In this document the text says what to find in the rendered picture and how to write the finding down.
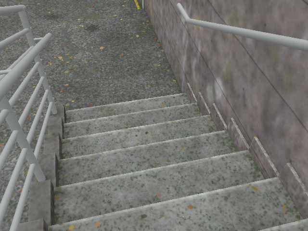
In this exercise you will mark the stairs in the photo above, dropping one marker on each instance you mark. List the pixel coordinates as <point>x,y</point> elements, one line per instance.
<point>158,164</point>

